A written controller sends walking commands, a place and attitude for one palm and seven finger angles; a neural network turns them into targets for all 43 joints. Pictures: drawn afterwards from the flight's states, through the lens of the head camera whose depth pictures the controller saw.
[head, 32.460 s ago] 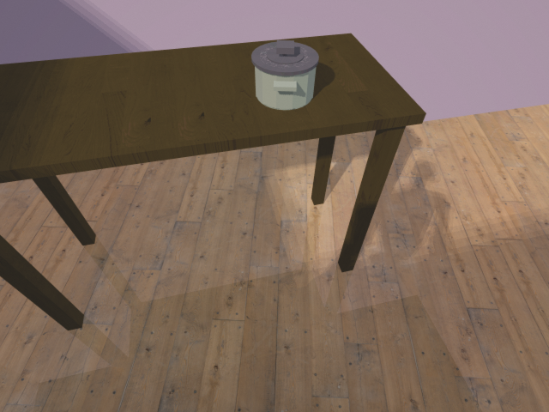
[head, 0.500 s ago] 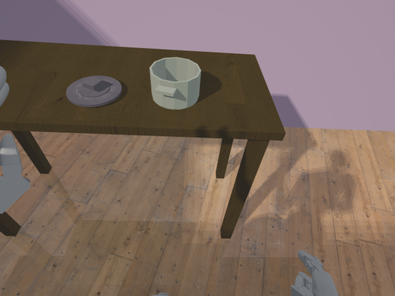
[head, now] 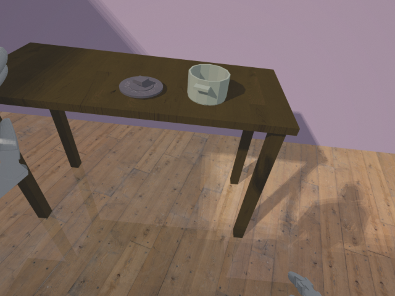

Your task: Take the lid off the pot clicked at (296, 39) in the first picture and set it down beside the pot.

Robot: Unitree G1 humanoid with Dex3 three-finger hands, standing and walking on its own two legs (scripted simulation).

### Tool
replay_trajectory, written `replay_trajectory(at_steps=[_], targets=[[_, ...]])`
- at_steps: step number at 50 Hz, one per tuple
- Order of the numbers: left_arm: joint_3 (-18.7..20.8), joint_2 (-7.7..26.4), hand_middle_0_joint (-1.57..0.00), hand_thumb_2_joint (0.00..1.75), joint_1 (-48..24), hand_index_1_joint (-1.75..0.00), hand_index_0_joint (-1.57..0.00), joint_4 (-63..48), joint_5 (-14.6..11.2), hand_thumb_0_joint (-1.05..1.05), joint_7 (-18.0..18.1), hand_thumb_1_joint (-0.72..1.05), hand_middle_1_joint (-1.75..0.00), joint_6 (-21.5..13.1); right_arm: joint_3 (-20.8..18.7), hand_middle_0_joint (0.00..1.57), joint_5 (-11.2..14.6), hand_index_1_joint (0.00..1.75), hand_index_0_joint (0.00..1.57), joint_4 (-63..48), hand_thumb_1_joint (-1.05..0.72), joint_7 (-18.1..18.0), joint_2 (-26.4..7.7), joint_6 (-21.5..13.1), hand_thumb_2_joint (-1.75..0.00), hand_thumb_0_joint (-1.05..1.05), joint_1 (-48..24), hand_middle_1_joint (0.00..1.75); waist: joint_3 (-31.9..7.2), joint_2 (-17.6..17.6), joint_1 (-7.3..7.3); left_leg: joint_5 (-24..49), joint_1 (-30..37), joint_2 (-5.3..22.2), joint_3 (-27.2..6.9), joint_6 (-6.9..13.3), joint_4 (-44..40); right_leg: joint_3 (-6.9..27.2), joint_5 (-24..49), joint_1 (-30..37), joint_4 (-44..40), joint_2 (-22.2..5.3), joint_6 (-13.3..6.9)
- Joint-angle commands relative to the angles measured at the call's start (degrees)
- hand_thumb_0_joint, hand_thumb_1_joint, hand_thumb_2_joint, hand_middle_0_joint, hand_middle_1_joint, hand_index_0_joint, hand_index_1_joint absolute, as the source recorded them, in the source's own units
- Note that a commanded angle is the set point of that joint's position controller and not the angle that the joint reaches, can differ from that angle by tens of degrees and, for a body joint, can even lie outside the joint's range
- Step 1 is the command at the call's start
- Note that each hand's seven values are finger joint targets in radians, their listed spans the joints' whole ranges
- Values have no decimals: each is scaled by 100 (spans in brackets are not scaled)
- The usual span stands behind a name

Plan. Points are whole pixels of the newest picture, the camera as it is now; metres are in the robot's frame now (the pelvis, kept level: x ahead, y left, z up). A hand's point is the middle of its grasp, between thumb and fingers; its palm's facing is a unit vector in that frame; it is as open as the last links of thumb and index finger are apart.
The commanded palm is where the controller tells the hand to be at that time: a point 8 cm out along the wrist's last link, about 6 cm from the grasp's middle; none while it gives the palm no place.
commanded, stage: stop stepping back and stand still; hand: left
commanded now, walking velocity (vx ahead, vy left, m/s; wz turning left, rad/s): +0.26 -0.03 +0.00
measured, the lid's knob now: (141, 80) +0.80 +0.30 +0.07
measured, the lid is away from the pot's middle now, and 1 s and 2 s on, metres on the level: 0.25 0.25 0.25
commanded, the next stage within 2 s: let the arm hang, fingers relaxed in 0.38 s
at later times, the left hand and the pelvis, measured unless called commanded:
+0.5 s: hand (13, 157) +0.19 +0.27 +0.26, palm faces +0.54 -0.71 -0.46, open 7.4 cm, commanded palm none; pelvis +0.00 +0.02 +0.00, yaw +3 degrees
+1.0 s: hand out of the picture +0.05 +0.20 -0.16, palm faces +0.16 -0.95 -0.25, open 7.1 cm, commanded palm none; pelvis +0.02 -0.01 +0.01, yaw +7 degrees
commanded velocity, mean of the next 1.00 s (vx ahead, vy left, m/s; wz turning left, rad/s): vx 0.04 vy -0.02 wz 0.00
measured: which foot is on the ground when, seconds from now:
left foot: up 0.00-0.08, down 0.10-1.00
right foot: down 0.00-0.10, up 0.12-0.32, down 0.34-1.00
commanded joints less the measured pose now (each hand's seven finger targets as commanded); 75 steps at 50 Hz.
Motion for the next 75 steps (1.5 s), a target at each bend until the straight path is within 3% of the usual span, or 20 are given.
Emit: replay_trajectory(at_steps=[1,3,5,9,13,15,18,22,23,24,27,32,33,34,36,41,44,46,56,75], targets=[[-147,117,-20,90,-1714,-30,-20,1598,16,0,100,90,-30,330,-190,20,125,30,20,-1177,-90,-216,-861,-240,-90,0,-1187,30,2203,-610,-465,-890,1361,670,-46,305,-1780,1160,-1331,-2659,-1561,-1806,-707],[-413,-66,-20,90,-1915,-30,-20,1448,63,0,77,90,-30,232,-86,20,139,30,20,-1167,-90,-284,-915,-484,-90,0,-1148,30,2104,684,-446,-900,1850,356,273,419,-3997,591,-786,-2039,-235,-1091,-399],[-647,-177,-20,90,-1968,-30,-20,182,39,0,104,90,-30,-13,-111,20,137,30,20,-1521,-90,-189,-962,-674,-90,0,-967,30,1568,2619,-469,-1257,3049,1844,-2686,1209,-4922,145,-723,-3328,1912,-93,93],[401,567,-20,90,-58,-30,-20,-1860,-48,0,156,90,-30,-243,-315,20,-47,30,20,-1534,-90,130,-817,-927,-90,0,-778,30,-15,569,-261,1425,2967,2082,-2722,1493,-4567,859,-583,-2625,2539,-355,131],[914,958,-20,90,1563,-30,-20,-2561,-7,0,369,90,-30,-175,-151,20,43,30,20,-1508,-90,128,-770,-848,-90,0,-957,30,-413,2157,-147,1366,1797,1287,-360,647,-3989,-18,699,-343,803,-80,245],[956,802,-20,90,1373,-30,-20,-2029,72,0,464,90,-30,-146,-177,20,9,30,20,-1489,-90,60,-738,-746,-90,0,-943,30,-61,1772,-152,54,703,1037,-43,480,-3555,96,521,627,264,-178,142],[967,732,-20,90,154,-30,-20,-549,79,0,533,90,-30,-171,-367,20,21,30,20,-1207,-90,-54,-807,-706,-90,0,-706,30,339,-762,-423,-1008,201,141,285,195,-1147,3501,-79,40,-1336,-2066,-966],[704,318,-20,90,-456,-30,-20,965,71,0,424,90,-30,-92,-374,20,141,30,20,-939,-90,-46,-845,-497,-90,0,-599,30,736,-1024,-518,-746,1485,568,-146,330,-2200,2149,757,-1109,-945,-1867,-771],[-1963,-1292,-20,90,-386,-30,-20,4530,933,0,-361,90,-30,874,-645,20,-8,30,20,443,-90,459,-1450,-711,-90,0,235,30,757,-383,-980,-340,1312,892,-68,266,-1971,260,1974,-1928,686,-2048,-465],[-2084,-1470,-20,90,-373,-30,-20,4773,851,0,-535,90,-30,1239,-591,20,-77,30,20,383,-90,452,-1106,-360,-90,0,373,30,650,-98,-905,886,2003,699,-303,304,-2589,68,754,-2588,1148,-1201,-159],[-2191,-1708,-20,90,-860,-30,-20,5053,755,0,-633,90,-30,1377,-562,20,-312,30,20,38,-90,281,-1548,-231,-90,0,195,30,1019,652,-658,91,890,2213,-3483,1554,-4701,921,-983,-3269,3829,-405,251],[-2288,-1572,-20,90,-1206,-30,-20,7043,681,0,-599,90,-30,1355,-434,20,-480,30,20,119,-90,104,-1348,-64,-90,0,-414,30,652,-284,-108,3159,1003,1376,-1335,874,-3319,733,-139,-1405,1643,-361,269],[-2289,-1401,-20,90,-792,-30,-20,7502,696,0,-587,90,-30,1322,-400,20,-402,30,20,187,-90,98,-1200,-13,-90,0,-454,30,390,-556,64,2089,744,721,-645,483,-2709,1047,1190,-515,648,-486,179],[-2235,-884,-20,90,-583,-30,-20,7907,725,0,-527,90,-30,1240,-384,20,-267,30,20,241,-90,105,-786,11,-90,0,-286,30,335,-1669,4,296,154,-89,84,120,-1582,2840,2193,-87,-285,-1576,-127],[-2454,-719,-20,90,-936,-30,-20,8402,675,0,-522,90,-30,1182,-428,20,-176,30,20,510,-90,173,-764,103,-90,0,45,30,400,127,-317,-1476,764,37,-30,92,-614,3314,1973,-706,-894,-2128,-911],[-2286,-1510,-20,90,-1179,-30,-20,9018,736,0,-339,90,-30,1116,-486,20,-228,30,20,875,-90,126,-505,164,-90,0,327,30,-10,7,-436,-1109,1017,303,-140,185,-1251,2613,3322,-215,-587,-1787,-1094],[-2408,-1568,-20,90,-1315,-30,-20,9432,605,0,-345,90,-30,1170,-422,20,-193,30,20,1299,-90,142,-223,203,-90,0,890,30,104,-42,-602,483,2235,271,-20,246,-3573,1719,3231,-408,-186,-1245,-560],[-2510,-1843,-20,90,-1056,-30,-20,9617,514,0,-406,90,-30,1203,-444,20,-231,30,20,1344,-90,62,-603,139,-90,0,780,30,153,860,-345,2243,2921,1250,-1116,732,-3995,932,2043,-1085,312,-480,-39],[-2662,-1674,-20,90,-1143,-30,-20,10434,562,0,-358,90,-30,1215,-361,20,-169,30,20,1775,-90,-3,-327,198,-90,0,705,30,613,-297,-400,1101,2533,636,-18,356,-3877,1292,2938,-177,-562,-745,-131],[-2688,-1881,-20,90,-1093,-30,-20,10856,569,0,-371,90,-30,1239,-294,20,-187,30,20,2251,-90,-47,-223,145,-90,0,789,30,1041,220,-347,1161,2583,764,-137,437,-4225,1113,2290,-453,-586,-608,-150]])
